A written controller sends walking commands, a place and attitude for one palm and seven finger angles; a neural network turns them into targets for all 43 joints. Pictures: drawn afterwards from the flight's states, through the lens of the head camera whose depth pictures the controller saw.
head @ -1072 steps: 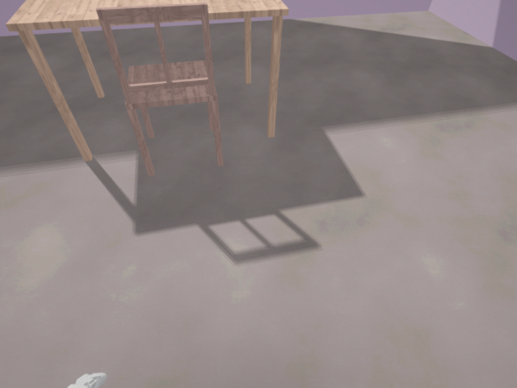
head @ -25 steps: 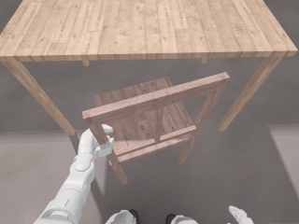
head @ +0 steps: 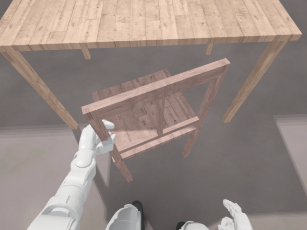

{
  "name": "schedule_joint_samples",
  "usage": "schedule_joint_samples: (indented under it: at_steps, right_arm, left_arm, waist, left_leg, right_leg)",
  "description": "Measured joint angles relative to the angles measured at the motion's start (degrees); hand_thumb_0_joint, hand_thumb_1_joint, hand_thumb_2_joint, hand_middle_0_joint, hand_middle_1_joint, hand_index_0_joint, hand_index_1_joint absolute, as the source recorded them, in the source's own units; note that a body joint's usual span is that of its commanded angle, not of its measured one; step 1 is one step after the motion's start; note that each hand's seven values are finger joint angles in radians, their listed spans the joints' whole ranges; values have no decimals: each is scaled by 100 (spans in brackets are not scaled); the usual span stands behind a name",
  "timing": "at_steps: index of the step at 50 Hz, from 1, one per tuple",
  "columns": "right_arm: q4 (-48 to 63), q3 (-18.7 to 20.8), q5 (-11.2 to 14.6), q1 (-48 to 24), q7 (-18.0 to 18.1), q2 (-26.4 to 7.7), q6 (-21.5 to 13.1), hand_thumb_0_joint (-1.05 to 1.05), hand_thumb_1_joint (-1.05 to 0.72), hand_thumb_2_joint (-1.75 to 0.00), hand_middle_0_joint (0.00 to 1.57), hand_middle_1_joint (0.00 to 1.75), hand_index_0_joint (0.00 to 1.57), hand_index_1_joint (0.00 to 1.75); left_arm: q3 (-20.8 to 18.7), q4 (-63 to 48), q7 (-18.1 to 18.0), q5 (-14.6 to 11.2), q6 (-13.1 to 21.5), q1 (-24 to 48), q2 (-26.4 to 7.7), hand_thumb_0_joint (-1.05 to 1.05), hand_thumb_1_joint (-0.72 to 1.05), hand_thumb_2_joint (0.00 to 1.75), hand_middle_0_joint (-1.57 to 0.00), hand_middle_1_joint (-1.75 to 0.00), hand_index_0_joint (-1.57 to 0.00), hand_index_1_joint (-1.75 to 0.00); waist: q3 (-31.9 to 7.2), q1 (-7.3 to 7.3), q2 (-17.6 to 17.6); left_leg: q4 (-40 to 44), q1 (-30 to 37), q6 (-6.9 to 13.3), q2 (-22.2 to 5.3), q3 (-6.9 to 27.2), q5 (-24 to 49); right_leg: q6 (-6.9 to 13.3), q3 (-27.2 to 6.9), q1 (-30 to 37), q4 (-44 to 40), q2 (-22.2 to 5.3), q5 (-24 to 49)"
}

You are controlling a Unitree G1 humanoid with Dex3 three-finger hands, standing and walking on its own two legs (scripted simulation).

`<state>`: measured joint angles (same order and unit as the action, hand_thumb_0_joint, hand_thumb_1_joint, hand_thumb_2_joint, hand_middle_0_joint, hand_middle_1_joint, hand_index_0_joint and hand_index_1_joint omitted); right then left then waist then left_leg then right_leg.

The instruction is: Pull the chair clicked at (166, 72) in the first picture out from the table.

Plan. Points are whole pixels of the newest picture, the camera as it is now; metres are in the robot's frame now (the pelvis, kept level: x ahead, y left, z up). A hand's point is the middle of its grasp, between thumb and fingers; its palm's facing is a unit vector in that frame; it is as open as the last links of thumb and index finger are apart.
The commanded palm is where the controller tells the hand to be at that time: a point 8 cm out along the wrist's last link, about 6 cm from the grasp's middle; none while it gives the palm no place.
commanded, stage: step backward, pulling the chair out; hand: left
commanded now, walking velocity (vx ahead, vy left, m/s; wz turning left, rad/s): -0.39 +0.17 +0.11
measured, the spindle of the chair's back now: (160, 117) +0.45 +0.00 -0.09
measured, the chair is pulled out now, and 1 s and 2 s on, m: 0.12 0.25 0.39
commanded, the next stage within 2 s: none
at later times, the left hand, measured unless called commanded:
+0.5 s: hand (114, 162) +0.28 +0.13 -0.06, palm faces -0.01 -0.98 -0.20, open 5.7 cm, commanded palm +0.25 +0.18 -0.06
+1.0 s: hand (115, 199) +0.19 +0.11 -0.06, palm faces -0.03 -0.98 -0.20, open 5.8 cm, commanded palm +0.17 +0.17 -0.06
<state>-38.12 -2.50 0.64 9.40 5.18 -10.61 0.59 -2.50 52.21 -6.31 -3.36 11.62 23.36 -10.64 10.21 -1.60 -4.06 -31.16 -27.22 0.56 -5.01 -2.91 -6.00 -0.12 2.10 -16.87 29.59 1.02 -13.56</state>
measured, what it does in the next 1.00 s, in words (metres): walks backwards: left foot, then right foot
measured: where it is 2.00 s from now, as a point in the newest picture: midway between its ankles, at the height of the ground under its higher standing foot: outside the picture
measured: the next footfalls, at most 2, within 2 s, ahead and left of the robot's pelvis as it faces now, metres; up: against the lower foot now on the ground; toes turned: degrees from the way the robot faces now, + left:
left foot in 0.20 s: +0.03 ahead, +0.14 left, +0.00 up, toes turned +0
right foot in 0.74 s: -0.04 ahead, -0.12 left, +0.00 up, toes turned +1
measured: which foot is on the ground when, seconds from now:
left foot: down 0.00-0.02, up 0.04-0.18, down 0.20-0.82, up 0.84-1.00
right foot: down 0.00-0.60, up 0.62-0.72, down 0.74-1.00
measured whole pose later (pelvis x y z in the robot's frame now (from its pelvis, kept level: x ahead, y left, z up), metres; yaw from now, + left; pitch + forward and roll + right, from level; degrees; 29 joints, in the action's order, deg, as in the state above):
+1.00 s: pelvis -0.14 +0.00 +0.01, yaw +3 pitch +3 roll +1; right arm -41.2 -0.5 2.0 10.2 6.6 -14.7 2.3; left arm 2.1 50.5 -6.7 -0.9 8.3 21.7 -6.5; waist 6.9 -4.4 -0.9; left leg -43.4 -22.0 -2.0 1.3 3.0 -24.0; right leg -0.1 1.7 -22.9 28.3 -3.2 -7.9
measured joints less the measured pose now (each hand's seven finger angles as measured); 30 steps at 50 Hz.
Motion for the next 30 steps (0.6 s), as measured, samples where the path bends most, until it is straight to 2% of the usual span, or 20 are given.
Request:
schedule_joint_samples:
  at_steps: [2,5,7,9,10,12,15,21,25,27,30]
  right_arm:
    - [-57,45,55,-29,-6,-59,39,1,-90,-90,21,30,20,30]
    - [-186,140,121,-25,44,-191,127,1,-90,-90,21,30,20,30]
    - [-243,188,119,-4,96,-343,146,1,-90,-90,21,30,20,30]
    - [-254,218,137,29,169,-520,167,1,-90,-90,21,30,20,30]
    - [-229,244,144,60,203,-630,186,1,-90,-90,21,30,20,30]
    - [-211,362,133,11,221,-731,268,1,-90,-90,21,30,20,30]
    - [-122,407,119,-160,128,-652,374,1,-90,-90,20,30,20,29]
    - [301,281,133,-259,40,-316,458,1,-90,-90,20,30,20,29]
    - [379,244,148,-240,80,-283,485,1,-90,-90,21,30,20,30]
    - [329,237,150,-213,116,-284,501,1,-90,-90,21,30,20,30]
    - [275,200,117,-91,155,-246,492,1,-90,-90,21,30,20,30]
  left_arm:
    - [-91,-61,11,-26,22,-94,33,3,59,70,-26,-113,-49,-145]
    - [-163,-192,-21,-12,33,-305,96,3,60,69,-25,-113,-49,-145]
    - [-184,-260,-52,2,-13,-388,180,3,60,69,-23,-113,-49,-145]
    - [-148,-302,-80,42,-65,-398,246,3,61,68,-22,-113,-49,-145]
    - [-89,-350,-84,65,-121,-386,271,3,61,68,-22,-113,-49,-145]
    - [49,-415,-64,99,-256,-229,258,2,61,68,-22,-114,-49,-145]
    - [113,-420,-57,79,-368,-16,146,2,61,67,-21,-114,-49,-145]
    - [72,-572,-41,108,-403,-72,-21,0,62,66,-20,-114,-49,-145]
    - [184,-741,-17,192,-383,-285,20,0,62,67,-18,-115,-48,-144]
    - [290,-788,-1,230,-376,-383,56,-1,63,68,-17,-115,-46,-144]
    - [474,-819,34,292,-347,-502,68,-1,63,69,-15,-116,-45,-143]
  waist:
    - [52,-54,-117]
    - [-53,-22,117]
    - [-134,-34,257]
    - [-216,-108,299]
    - [-266,-144,240]
    - [-237,-164,233]
    - [-33,-61,345]
    - [26,-228,376]
    - [-36,-349,272]
    - [-68,-362,299]
    - [-152,-299,417]
  left_leg:
    - [-200,-82,-114,-36,131,-264]
    - [-1435,-230,-241,399,405,-1471]
    - [-1501,-28,-267,585,474,-1730]
    - [-706,406,-269,550,472,-1181]
    - [-213,636,-222,451,505,-433]
    - [46,715,-200,481,559,-605]
    - [0,731,-226,433,495,-844]
    - [10,563,-330,262,565,-624]
    - [-206,380,-304,246,598,-619]
    - [-203,383,-239,299,544,-574]
    - [-26,438,-171,377,415,-428]
  right_leg:
    - [-13,54,22,-52,80,13]
    - [6,-129,-141,50,-112,-84]
    - [-33,-218,-200,-8,-270,-28]
    - [-103,-180,-279,31,-397,-26]
    - [-138,-107,-351,136,-409,-75]
    - [-186,-15,-501,371,-484,-178]
    - [-155,-80,-453,241,-429,36]
    - [-63,-6,-473,-71,-252,362]
    - [-84,18,-538,-88,-229,487]
    - [-135,-38,-554,-80,-281,535]
    - [-155,-150,-636,-27,-367,461]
